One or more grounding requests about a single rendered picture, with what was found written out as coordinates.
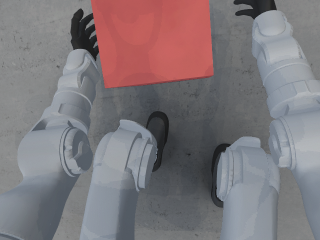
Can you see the right robot hand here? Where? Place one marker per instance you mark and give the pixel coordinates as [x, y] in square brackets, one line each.
[259, 7]

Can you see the right robot shin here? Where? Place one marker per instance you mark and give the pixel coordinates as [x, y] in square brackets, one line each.
[274, 170]

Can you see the right robot forearm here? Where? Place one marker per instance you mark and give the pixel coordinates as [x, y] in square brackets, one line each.
[284, 70]

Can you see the left robot forearm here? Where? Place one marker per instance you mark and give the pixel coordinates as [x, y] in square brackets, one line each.
[73, 100]

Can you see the left robot hand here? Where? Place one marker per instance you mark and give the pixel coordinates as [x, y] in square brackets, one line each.
[80, 36]

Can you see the robot right upper arm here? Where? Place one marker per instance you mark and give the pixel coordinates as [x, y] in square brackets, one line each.
[294, 143]

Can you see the robot left foot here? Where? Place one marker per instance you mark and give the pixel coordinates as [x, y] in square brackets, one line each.
[158, 125]

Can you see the carton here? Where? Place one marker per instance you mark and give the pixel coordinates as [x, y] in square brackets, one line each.
[146, 42]

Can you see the robot left upper arm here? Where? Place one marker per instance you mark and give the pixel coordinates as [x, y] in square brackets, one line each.
[51, 161]

